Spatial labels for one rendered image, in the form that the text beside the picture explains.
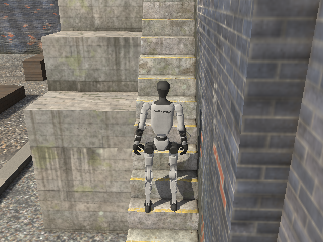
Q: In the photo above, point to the robot left upper arm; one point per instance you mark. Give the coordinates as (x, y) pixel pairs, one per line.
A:
(143, 116)

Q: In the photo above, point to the right robot thigh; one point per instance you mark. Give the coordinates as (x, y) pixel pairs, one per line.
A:
(173, 157)

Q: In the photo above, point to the right robot forearm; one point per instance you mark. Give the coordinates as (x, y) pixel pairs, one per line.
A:
(183, 136)

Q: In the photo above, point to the robot left hand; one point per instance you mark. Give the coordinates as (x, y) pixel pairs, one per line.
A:
(137, 147)

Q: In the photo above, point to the left robot forearm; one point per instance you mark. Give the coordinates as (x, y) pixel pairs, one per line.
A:
(138, 135)

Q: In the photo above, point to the robot right hand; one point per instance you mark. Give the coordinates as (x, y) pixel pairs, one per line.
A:
(185, 147)

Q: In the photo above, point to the robot right upper arm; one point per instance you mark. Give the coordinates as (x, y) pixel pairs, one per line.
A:
(180, 116)

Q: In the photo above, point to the robot right foot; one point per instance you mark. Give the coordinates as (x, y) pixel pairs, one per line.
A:
(173, 206)

